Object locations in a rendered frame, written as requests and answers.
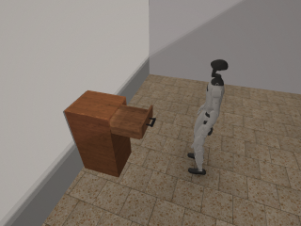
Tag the right robot hand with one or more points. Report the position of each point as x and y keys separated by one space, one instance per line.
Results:
x=201 y=108

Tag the left robot upper arm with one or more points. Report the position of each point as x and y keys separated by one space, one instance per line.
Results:
x=216 y=95

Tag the robot left forearm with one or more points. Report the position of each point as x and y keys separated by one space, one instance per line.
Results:
x=209 y=124

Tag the cabinet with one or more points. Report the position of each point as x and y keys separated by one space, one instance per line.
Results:
x=89 y=119

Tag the robot head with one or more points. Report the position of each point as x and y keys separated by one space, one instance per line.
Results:
x=218 y=65

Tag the handle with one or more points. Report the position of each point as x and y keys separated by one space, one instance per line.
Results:
x=152 y=123

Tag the left robot hand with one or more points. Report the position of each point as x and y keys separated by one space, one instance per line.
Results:
x=198 y=141

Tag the robot left shin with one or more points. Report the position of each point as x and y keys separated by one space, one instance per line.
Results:
x=199 y=158

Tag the drawer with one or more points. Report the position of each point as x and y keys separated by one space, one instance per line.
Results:
x=130 y=121

